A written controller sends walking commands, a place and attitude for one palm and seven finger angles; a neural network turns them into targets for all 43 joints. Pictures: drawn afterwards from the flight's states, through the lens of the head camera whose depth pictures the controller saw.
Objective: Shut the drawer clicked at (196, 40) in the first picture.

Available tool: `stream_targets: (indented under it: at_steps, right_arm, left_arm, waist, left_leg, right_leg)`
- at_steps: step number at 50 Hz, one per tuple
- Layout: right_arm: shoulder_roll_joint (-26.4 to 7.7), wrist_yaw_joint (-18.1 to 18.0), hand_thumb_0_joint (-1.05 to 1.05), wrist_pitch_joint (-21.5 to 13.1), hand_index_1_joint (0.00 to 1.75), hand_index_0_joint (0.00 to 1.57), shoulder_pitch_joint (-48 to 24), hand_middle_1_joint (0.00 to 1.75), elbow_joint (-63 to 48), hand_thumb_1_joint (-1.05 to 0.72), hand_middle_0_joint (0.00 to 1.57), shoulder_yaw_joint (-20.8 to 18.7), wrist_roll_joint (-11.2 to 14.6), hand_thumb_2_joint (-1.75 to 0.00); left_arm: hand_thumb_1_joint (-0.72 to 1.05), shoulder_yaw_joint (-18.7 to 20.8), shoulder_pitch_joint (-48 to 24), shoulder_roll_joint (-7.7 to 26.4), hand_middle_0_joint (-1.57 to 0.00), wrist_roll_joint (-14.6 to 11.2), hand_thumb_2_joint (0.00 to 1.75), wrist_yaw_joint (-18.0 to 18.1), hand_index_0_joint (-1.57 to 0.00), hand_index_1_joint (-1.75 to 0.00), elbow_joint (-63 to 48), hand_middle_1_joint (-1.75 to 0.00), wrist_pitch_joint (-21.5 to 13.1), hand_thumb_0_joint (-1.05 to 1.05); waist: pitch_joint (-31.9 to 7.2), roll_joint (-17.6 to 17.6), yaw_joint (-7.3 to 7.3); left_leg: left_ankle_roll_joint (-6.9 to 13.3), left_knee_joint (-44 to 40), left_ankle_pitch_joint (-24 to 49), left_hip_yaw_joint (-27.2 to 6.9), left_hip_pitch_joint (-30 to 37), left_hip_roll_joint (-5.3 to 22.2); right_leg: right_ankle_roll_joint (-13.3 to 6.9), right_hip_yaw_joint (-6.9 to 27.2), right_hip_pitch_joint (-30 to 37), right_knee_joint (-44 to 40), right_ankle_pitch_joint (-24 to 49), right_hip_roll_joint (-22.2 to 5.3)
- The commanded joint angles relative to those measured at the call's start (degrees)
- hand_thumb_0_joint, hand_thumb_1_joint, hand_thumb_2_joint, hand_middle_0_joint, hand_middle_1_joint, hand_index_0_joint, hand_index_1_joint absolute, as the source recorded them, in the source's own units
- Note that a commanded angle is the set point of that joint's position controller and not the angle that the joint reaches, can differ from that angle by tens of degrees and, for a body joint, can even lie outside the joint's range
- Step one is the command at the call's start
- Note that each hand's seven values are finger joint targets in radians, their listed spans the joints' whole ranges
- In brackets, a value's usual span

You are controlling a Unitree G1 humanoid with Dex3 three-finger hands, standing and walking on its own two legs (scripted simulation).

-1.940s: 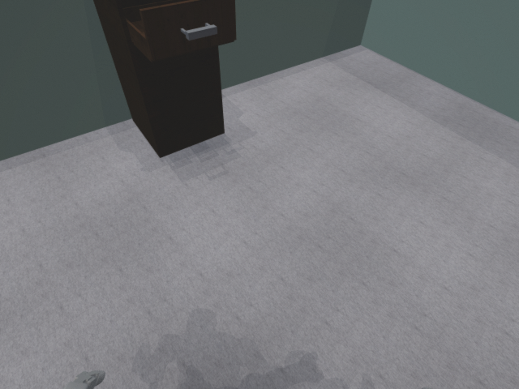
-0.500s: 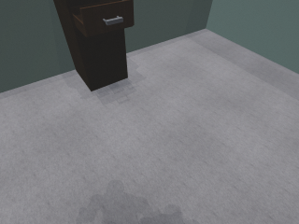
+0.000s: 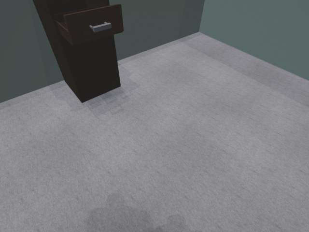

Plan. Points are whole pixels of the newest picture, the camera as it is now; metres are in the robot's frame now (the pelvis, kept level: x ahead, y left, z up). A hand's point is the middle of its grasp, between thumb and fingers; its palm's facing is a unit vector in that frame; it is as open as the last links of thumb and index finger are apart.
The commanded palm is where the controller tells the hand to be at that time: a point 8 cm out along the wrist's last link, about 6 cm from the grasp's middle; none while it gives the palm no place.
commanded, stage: walk to a spot facing it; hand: left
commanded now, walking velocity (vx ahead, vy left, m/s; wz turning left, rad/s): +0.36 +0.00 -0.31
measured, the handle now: (100, 26) +1.29 +0.45 -0.01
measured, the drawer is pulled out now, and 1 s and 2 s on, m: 0.22 0.22 0.22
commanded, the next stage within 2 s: turn to face it in 1.98 s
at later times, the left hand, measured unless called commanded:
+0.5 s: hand (77, 229) +0.17 +0.25 -0.18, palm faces -0.06 -0.98 -0.17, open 7.4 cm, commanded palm none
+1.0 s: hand (138, 131) +0.56 +0.11 -0.17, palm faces -0.30 -0.94 -0.17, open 7.3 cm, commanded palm none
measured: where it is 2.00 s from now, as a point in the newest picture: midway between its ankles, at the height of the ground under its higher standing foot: (175, 157)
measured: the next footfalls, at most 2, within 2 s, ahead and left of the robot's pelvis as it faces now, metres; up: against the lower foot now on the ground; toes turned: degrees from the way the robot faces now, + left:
left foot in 0.34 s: +0.26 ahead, +0.14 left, +0.00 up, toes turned +4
right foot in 0.90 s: +0.48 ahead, -0.12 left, +0.00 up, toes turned -24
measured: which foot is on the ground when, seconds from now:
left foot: down 0.00-0.04, up 0.06-0.32, down 0.34-0.90, up 0.92-1.00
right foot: down 0.00-0.36, up 0.38-0.88, down 0.90-1.00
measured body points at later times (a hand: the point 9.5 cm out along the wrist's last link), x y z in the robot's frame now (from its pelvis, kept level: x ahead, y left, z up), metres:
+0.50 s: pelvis +0.19 +0.06 +0.00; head +0.20 +0.09 +0.45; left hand +0.17 +0.30 -0.17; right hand +0.24 -0.17 -0.13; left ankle +0.22 +0.14 -0.73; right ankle +0.08 -0.06 -0.63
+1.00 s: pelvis +0.41 -0.02 -0.01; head +0.44 -0.03 +0.44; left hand +0.57 +0.16 -0.15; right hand +0.24 -0.17 -0.16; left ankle +0.29 +0.14 -0.63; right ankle +0.45 -0.10 -0.73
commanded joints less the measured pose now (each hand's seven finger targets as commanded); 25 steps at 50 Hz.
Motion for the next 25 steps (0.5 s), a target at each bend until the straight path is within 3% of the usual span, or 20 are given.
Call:
stream_targets:
  at_steps: [1,2,3,4,5,6,8,9,13,15,16,17,18,19,20,21,22,23,24,25]
  right_arm:
    - [-8.02,-0.99,0.00,-1.92,0.30,0.20,-2.69,0.30,-4.80,-0.90,0.20,-2.61,0.68,-0.90]
    - [-4.85,-0.74,0.00,-2.45,0.30,0.20,-6.09,0.30,-6.89,-0.90,0.20,-2.12,0.80,-0.90]
    - [-4.92,-0.72,0.00,-2.68,0.30,0.20,-11.55,0.30,-9.20,-0.90,0.20,-2.05,0.49,-0.90]
    - [-5.21,-0.76,0.00,-3.23,0.30,0.20,-12.46,0.30,-9.85,-0.90,0.20,-2.10,0.31,-0.90]
    - [-4.48,-0.67,0.00,-3.48,0.30,0.20,-12.84,0.30,-9.70,-0.90,0.20,-2.26,0.30,-0.90]
    - [-3.72,-0.48,0.00,-3.52,0.30,0.20,-12.61,0.30,-9.62,-0.90,0.20,-2.28,0.38,-0.90]
    - [-2.09,0.19,0.00,-2.97,0.30,0.20,-12.04,0.30,-9.32,-0.90,0.20,-2.46,0.68,-0.90]
    - [-1.25,0.47,0.00,-2.64,0.30,0.20,-11.56,0.30,-9.52,-0.90,0.20,-2.45,0.78,-0.90]
    - [0.18,1.11,0.00,-2.81,0.30,0.20,-8.34,0.30,-9.30,-0.90,0.20,-2.44,1.15,-0.90]
    - [-1.36,0.37,0.00,-3.24,0.30,0.20,-0.45,0.30,-6.94,-0.90,0.20,-2.99,0.98,-0.90]
    - [-3.53,-0.48,0.00,-3.55,0.30,0.20,6.59,0.30,-4.46,-0.90,0.20,-3.63,0.82,-0.90]
    - [-8.70,-1.26,0.00,-3.85,0.30,0.20,14.67,0.30,-2.38,-0.90,0.20,-5.06,0.10,-0.90]
    - [-13.98,-1.32,0.00,-3.92,0.30,0.20,19.46,0.30,-2.00,-0.90,0.20,-6.23,-0.24,-0.90]
    - [-12.88,-1.54,0.00,-3.22,0.30,0.20,15.42,0.30,-2.95,-0.90,0.20,-5.69,0.13,-0.90]
    - [-9.34,-1.63,0.00,-3.28,0.30,0.20,9.23,0.30,-3.99,-0.90,0.20,-5.04,0.14,-0.90]
    - [-5.77,-1.62,0.00,-3.55,0.30,0.20,5.24,0.30,-5.21,-0.90,0.20,-4.10,0.16,-0.90]
    - [-3.19,-1.59,0.00,-3.97,0.30,0.20,3.13,0.30,-5.54,-0.90,0.20,-3.25,0.00,-0.90]
    - [-1.26,-1.71,0.00,-4.63,0.30,0.20,2.80,0.30,-4.76,-0.90,0.20,-2.68,0.17,-0.90]
    - [-0.85,-1.74,0.00,-5.00,0.30,0.20,3.45,0.30,-4.41,-0.90,0.20,-2.58,0.06,-0.90]
    - [-0.42,-1.77,0.00,-5.19,0.30,0.20,3.68,0.30,-4.23,-0.90,0.20,-2.62,0.20,-0.90]
  left_arm:
    - [0.90,2.80,6.57,7.37,-0.20,-0.05,0.90,0.52,-0.20,-0.30,-2.25,-0.30,-3.22,0.00]
    - [0.90,3.69,12.20,10.81,-0.20,-0.10,0.90,1.24,-0.20,-0.30,0.01,-0.30,-3.73,0.00]
    - [0.90,3.99,17.25,11.73,-0.20,-0.56,0.90,1.98,-0.20,-0.30,1.27,-0.30,-3.91,0.00]
    - [0.90,3.68,18.38,10.05,-0.20,-0.38,0.90,2.55,-0.20,-0.30,1.71,-0.30,-4.36,0.00]
    - [0.90,3.55,17.98,8.63,-0.20,-0.17,0.90,2.96,-0.20,-0.30,1.81,-0.30,-4.46,0.00]
    - [0.90,3.32,16.76,7.80,-0.20,0.10,0.90,3.13,-0.20,-0.30,1.53,-0.30,-4.45,0.00]
    - [0.90,3.16,12.16,6.61,-0.20,0.39,0.90,3.21,-0.20,-0.30,0.33,-0.30,-4.71,0.00]
    - [0.90,3.03,10.81,6.37,-0.20,0.40,0.90,3.12,-0.20,-0.30,0.09,-0.30,-4.81,0.00]
    - [0.90,3.27,6.73,6.24,-0.20,0.06,0.90,2.75,-0.20,-0.30,0.12,-0.30,-4.95,0.00]
    - [0.90,3.80,5.30,6.45,-0.20,-0.52,0.90,2.64,-0.20,-0.30,0.20,-0.30,-5.03,0.00]
    - [0.90,3.69,5.90,5.22,-0.20,-0.69,0.90,2.53,-0.20,-0.30,0.24,-0.30,-5.04,0.00]
    - [0.90,3.54,7.69,2.59,-0.20,-1.17,0.90,2.13,-0.20,-0.30,-0.20,-0.30,-4.91,0.00]
    - [0.90,3.09,9.77,-0.60,-0.20,-1.43,0.90,1.65,-0.20,-0.30,-1.36,-0.30,-4.67,0.00]
    - [0.90,3.15,8.02,-0.13,-0.20,-0.93,0.90,2.02,-0.20,-0.30,-2.27,-0.30,-4.55,0.00]
    - [0.90,3.09,5.46,-0.24,-0.20,-0.43,0.90,2.14,-0.20,-0.30,-1.92,-0.30,-4.12,0.00]
    - [0.90,3.22,2.83,-0.72,-0.20,-0.16,0.90,1.52,-0.20,-0.30,-2.24,-0.30,-3.85,0.00]
    - [0.90,3.43,2.88,-1.39,-0.20,0.25,0.90,0.99,-0.20,-0.30,-2.13,-0.30,-3.34,0.00]
    - [0.90,3.32,3.92,-2.05,-0.20,0.35,0.90,0.64,-0.20,-0.30,-1.52,-0.30,-2.95,0.00]
    - [0.90,3.25,4.90,-2.85,-0.20,0.46,0.90,0.60,-0.20,-0.30,-1.49,-0.30,-2.33,0.00]
    - [0.90,3.33,5.51,-3.08,-0.20,0.35,0.90,0.66,-0.20,-0.30,-1.61,-0.30,-1.76,0.00]
  waist:
    - [5.64,-3.72,3.40]
    - [6.38,-14.82,4.91]
    - [8.18,-15.68,7.50]
    - [7.94,-12.24,7.16]
    - [7.79,-7.27,6.62]
    - [6.76,-4.65,5.34]
    - [6.98,-3.85,3.04]
    - [7.61,-5.44,1.97]
    - [7.29,-8.09,-1.27]
    - [4.67,-7.23,-4.95]
    - [0.59,-2.95,-7.40]
    - [-6.29,8.40,-9.98]
    - [-10.25,21.56,-9.24]
    - [-6.80,15.09,-7.58]
    - [-0.25,11.54,-5.62]
    - [5.63,7.17,-4.18]
    - [8.43,5.31,-2.14]
    - [8.17,5.04,-0.55]
    - [7.61,6.52,0.10]
    - [6.65,6.18,0.80]
  left_leg:
    - [3.14,4.96,-2.01,-3.30,-14.85,5.02]
    - [0.24,18.21,-6.36,4.19,-27.11,-0.52]
    - [0.12,26.41,-13.18,1.41,-34.03,0.42]
    - [0.08,30.47,-10.51,-1.19,-37.48,1.94]
    - [0.00,31.81,-9.08,-1.84,-38.50,3.15]
    - [0.01,30.63,-8.95,-2.04,-37.43,3.86]
    - [-0.27,24.94,-6.93,-1.65,-31.94,4.67]
    - [-0.50,23.03,-4.09,-1.31,-28.89,4.42]
    - [0.00,10.91,6.31,2.75,-13.49,1.65]
    - [0.41,3.85,12.31,4.84,-0.48,-1.10]
    - [1.01,1.19,12.34,3.12,9.05,-0.17]
    - [2.96,-2.13,7.92,-8.33,19.79,9.17]
    - [7.88,-12.78,3.61,-29.87,23.13,24.51]
    - [9.85,-19.01,-4.62,-34.79,16.29,26.92]
    - [7.99,-21.66,-9.91,-29.97,8.07,25.15]
    - [7.66,-21.57,-6.95,-24.49,0.71,22.68]
    - [6.35,-21.48,-2.18,-18.13,-3.95,19.91]
    - [5.32,-20.89,3.63,-12.65,-5.63,18.20]
    - [4.51,-20.51,8.81,-8.40,-6.02,16.62]
    - [4.92,-20.86,10.03,-5.40,-5.95,16.03]
  right_leg:
    - [-4.57,9.54,6.15,-9.90,1.05,-6.54]
    - [-9.36,25.32,14.57,-17.66,6.59,-15.92]
    - [-13.27,32.55,17.20,-19.78,16.24,-20.78]
    - [-14.98,31.53,20.82,-17.58,27.38,-20.34]
    - [-15.19,28.12,21.50,-15.94,31.11,-20.05]
    - [-14.21,25.02,20.69,-14.88,30.01,-18.99]
    - [-12.19,19.99,13.95,-17.11,23.01,-17.04]
    - [-11.47,18.35,9.39,-18.81,20.61,-16.21]
    - [-7.32,10.18,-0.41,-19.63,18.86,-11.32]
    - [-5.35,6.50,-3.38,-12.00,25.25,-8.20]
    - [-4.34,5.44,-5.08,-1.50,28.93,-6.26]
    - [-2.58,1.81,-11.01,13.77,18.79,-2.31]
    - [-0.58,-2.60,-20.02,33.05,-10.70,2.97]
    - [-1.61,1.50,-21.64,39.61,-10.81,0.27]
    - [-1.51,1.52,-23.10,42.73,-5.42,-2.77]
    - [-1.29,0.44,-23.85,42.88,-0.58,-5.19]
    - [-0.92,0.12,-22.39,41.62,2.31,-6.29]
    - [-0.56,-0.46,-19.96,39.87,4.06,-6.92]
    - [-0.13,-0.93,-19.27,38.94,5.29,-6.59]
    - [0.15,-1.12,-19.31,38.44,6.51,-6.54]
